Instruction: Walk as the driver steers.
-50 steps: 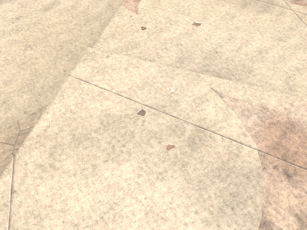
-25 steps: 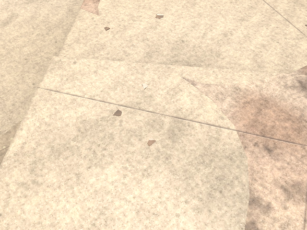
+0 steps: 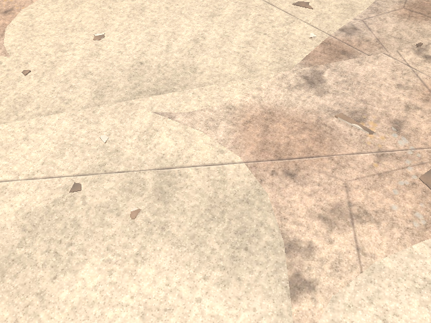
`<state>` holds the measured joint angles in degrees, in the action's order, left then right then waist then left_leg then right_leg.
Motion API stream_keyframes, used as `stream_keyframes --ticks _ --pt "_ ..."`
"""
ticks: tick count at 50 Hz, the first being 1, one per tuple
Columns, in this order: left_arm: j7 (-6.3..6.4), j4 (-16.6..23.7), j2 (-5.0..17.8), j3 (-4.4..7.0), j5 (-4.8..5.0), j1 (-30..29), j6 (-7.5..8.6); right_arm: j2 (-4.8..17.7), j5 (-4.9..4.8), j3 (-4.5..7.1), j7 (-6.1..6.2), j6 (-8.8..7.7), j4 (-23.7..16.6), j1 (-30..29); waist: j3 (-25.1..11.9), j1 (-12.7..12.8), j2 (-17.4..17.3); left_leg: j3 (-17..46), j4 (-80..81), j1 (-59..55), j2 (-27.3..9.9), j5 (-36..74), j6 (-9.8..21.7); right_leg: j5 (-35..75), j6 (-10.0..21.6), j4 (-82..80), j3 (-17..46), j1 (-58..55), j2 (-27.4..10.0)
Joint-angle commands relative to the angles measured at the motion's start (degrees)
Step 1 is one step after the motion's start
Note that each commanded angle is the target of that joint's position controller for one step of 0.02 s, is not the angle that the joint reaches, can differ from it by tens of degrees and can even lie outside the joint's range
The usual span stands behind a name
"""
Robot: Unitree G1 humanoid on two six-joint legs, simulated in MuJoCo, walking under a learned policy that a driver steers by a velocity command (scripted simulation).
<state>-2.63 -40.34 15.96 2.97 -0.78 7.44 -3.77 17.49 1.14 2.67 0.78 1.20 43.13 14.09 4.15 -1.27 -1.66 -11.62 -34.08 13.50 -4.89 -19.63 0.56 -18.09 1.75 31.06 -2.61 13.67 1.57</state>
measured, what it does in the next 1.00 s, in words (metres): walks ahead: left foot, then right foot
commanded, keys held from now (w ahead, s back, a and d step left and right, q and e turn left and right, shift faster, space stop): e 0.08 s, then no key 0.18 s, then w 0.52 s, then w+q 0.22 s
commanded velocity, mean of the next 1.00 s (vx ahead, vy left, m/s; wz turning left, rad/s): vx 0.26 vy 0.00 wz -0.14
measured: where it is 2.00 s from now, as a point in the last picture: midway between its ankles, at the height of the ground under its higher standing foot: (228, 222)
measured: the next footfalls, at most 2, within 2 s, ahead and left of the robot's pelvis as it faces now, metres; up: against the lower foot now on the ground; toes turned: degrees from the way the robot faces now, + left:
left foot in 0.50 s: +0.08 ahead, +0.09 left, +0.00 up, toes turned -8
right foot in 0.94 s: +0.38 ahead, -0.15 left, +0.00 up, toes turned -8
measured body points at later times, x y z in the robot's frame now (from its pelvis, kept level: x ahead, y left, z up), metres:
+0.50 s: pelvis +0.04 +0.00 +0.01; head +0.04 +0.01 +0.46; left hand +0.13 +0.26 -0.13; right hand +0.11 -0.28 -0.10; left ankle +0.04 +0.10 -0.73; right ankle -0.01 -0.09 -0.73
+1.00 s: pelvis +0.25 -0.06 -0.01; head +0.29 -0.07 +0.44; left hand +0.48 +0.15 -0.10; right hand +0.16 -0.30 -0.15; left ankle +0.06 +0.09 -0.68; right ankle +0.34 -0.14 -0.73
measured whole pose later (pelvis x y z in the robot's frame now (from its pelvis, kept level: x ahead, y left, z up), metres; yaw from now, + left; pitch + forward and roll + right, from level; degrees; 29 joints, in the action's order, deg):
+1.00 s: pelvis +0.25 -0.06 -0.01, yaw -4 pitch +1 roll +1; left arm -0.7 -42.4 13.9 0.7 -2.9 1.6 3.8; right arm 12.9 0.0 1.3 0.0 -3.3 56.2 26.7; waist 3.8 -4.1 0.2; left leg 3.0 -45.8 3.4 1.6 -27.6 3.7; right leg -7.9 4.3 34.1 -4.8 26.7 0.4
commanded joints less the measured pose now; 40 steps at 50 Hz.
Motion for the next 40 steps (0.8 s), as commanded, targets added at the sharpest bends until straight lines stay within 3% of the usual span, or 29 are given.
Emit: stream_keyframes --ticks 1,2,3,4,6,8,10,13,16,18,21,23,24,25,26,27,28,29,31,35,40 --pt "1.33 3.24 18.45 4.49 -0.31 7.67 2.13 2.32 0.34 0.65 0.10 0.43 -7.46 -0.92 -5.84 2.93 18.90 3.10 -20.00 21.83 4.93 -17.59 -2.42 33.21 11.72 -14.38 34.54 -14.45 -23.78" --pt "1.49 1.94 16.38 4.75 0.52 12.03 2.05 5.03 0.90 1.03 0.77 1.26 -7.02 -3.63 -7.97 6.53 10.92 11.42 -28.41 21.48 3.66 -18.19 -2.58 34.99 16.82 -12.59 31.41 -14.02 -23.80" --pt "1.82 2.02 13.05 3.63 0.67 9.12 1.89 5.33 0.13 1.27 0.56 1.54 -6.41 -3.22 -5.29 4.07 8.78 13.05 -30.54 21.78 2.77 -13.55 -2.45 32.30 16.22 -12.52 26.30 -11.28 -20.15" --pt "2.12 2.64 10.45 2.81 0.57 4.46 1.59 5.66 -0.38 1.47 0.30 1.24 -5.56 -2.69 -2.87 1.85 7.43 13.98 -28.56 20.76 1.94 -8.14 -2.31 28.12 13.54 -13.39 22.04 -8.21 -15.72" --pt "2.71 3.62 7.89 1.87 0.68 0.48 1.72 6.68 0.62 1.87 -0.15 1.10 -3.85 -0.10 -4.64 0.22 9.05 12.61 -27.81 17.72 2.64 -2.66 -2.69 32.27 11.01 -12.93 17.08 -8.18 -11.20" --pt "2.58 3.05 7.73 1.61 0.61 2.09 2.17 5.72 0.39 1.70 -0.60 1.48 -3.07 1.14 -7.15 0.30 7.29 12.05 -27.66 15.47 3.44 -1.45 -3.07 35.83 10.91 -12.34 15.73 -8.70 -10.86" --pt "2.55 2.16 8.03 1.57 0.36 3.73 2.57 4.61 -0.07 1.38 -0.70 1.94 -3.18 0.08 -6.58 1.06 7.13 12.04 -24.06 15.35 3.47 -1.34 -3.16 33.47 10.91 -12.85 16.20 -9.15 -11.06" --pt "2.76 1.01 7.96 1.26 -0.14 5.56 2.64 3.92 0.03 1.09 -0.51 2.38 -3.18 -1.76 -5.11 2.46 8.42 12.17 -17.70 14.31 3.55 -1.93 -2.70 26.96 11.15 -13.61 17.91 -8.99 -11.60" --pt "2.57 -0.78 8.68 1.36 -0.80 8.73 2.51 3.92 0.83 0.90 -1.15 1.70 -3.45 -3.87 -4.01 4.34 9.55 11.07 -12.38 13.42 4.27 -3.20 -1.61 -3.80 12.19 -18.55 22.45 -7.84 -11.41" --pt "2.39 -1.63 8.74 1.27 -1.07 9.25 2.66 3.75 0.88 0.79 -1.61 0.93 -3.50 -5.03 -1.41 4.58 9.57 10.64 -8.65 12.77 4.72 -4.56 -0.84 -11.91 12.59 -20.31 25.18 -6.30 -12.08" --pt "2.32 -2.72 9.39 1.44 -1.03 9.51 3.48 2.82 0.50 0.38 -1.46 -0.69 -2.91 -4.19 -0.23 3.63 7.25 10.04 -2.00 7.46 5.55 -5.36 1.19 -12.47 12.82 -19.65 26.46 -3.53 -12.58" --pt "2.38 -2.63 8.95 1.35 -0.24 6.69 3.79 1.20 0.35 0.01 -0.96 -1.85 -0.51 1.51 -0.19 -0.48 5.19 8.45 9.84 -5.64 6.65 1.59 3.23 -13.21 10.96 -16.33 23.79 4.23 -9.95" --pt "2.48 -2.45 7.14 0.90 -0.09 5.79 4.16 1.58 0.52 0.12 -0.46 -2.63 1.04 5.43 -0.87 -2.56 3.27 10.79 13.71 -14.92 5.73 2.57 3.80 -14.10 8.89 -12.18 21.95 10.76 -7.38" --pt "2.37 -0.95 3.08 -0.25 -0.11 3.66 4.89 5.14 1.15 0.67 0.27 -3.52 2.11 11.36 -2.34 -5.12 -4.34 23.89 20.56 -23.17 -4.73 -8.37 5.49 -14.48 5.88 0.02 15.98 19.18 -2.69" --pt "2.26 0.85 1.46 -0.78 -0.03 1.89 5.61 12.15 0.53 2.33 0.22 -3.87 2.81 14.33 -1.17 -5.87 -12.20 44.81 28.72 -23.92 -16.10 -23.63 10.39 -12.43 3.87 12.70 5.90 28.75 4.97" --pt "2.32 0.97 6.66 0.53 -1.56 0.33 5.82 11.20 0.53 2.63 -0.02 -3.80 3.98 13.47 4.30 -4.32 -5.45 46.58 28.87 -17.28 -18.27 -24.71 13.62 -10.41 3.83 19.89 8.07 31.01 1.40" --pt "1.59 -0.53 6.82 0.81 -1.42 2.72 6.04 7.71 0.09 1.68 -0.47 -4.16 3.15 9.68 5.49 -1.41 -2.88 42.51 28.55 -15.64 -14.99 -22.63 12.97 -5.80 3.66 22.84 8.77 30.34 -0.52" --pt "0.90 -2.09 6.46 0.74 -1.13 5.03 6.14 5.60 -0.03 1.15 -0.83 -4.54 2.56 6.92 4.91 0.32 -2.98 37.36 28.97 -14.97 -11.98 -17.53 11.23 -2.36 3.09 23.68 7.92 29.07 -1.70" --pt "0.04 -3.32 5.66 0.60 -1.72 5.21 5.95 3.79 -0.10 0.59 -0.94 -5.47 2.99 6.51 2.54 0.56 -4.00 28.87 29.08 -15.42 -7.83 -3.33 9.75 3.26 1.72 25.92 4.92 27.56 -3.05" --pt "-0.34 -1.68 3.27 -0.22 -1.88 -0.67 5.56 2.89 -0.69 0.36 -1.39 -6.28 6.53 11.99 1.48 -0.77 -3.22 21.20 27.63 -16.99 -5.58 18.65 10.33 8.11 -0.59 25.53 1.04 30.62 -4.57" --pt "-0.62 1.83 1.17 -1.60 -1.33 -10.84 5.68 3.05 -0.44 0.11 -1.05 -6.23 9.48 15.37 2.97 -3.02 -3.98 17.50 26.72 -14.43 -4.43 30.21 10.16 12.56 -1.20 11.07 -2.34 25.50 -3.68"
